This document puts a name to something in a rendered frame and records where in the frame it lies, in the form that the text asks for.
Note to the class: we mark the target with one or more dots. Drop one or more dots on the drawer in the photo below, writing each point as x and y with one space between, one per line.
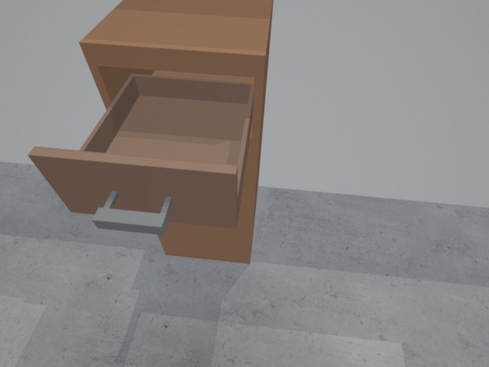
161 136

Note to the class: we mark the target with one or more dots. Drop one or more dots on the cabinet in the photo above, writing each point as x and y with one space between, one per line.
225 40

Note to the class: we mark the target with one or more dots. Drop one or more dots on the handle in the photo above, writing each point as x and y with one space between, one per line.
132 221

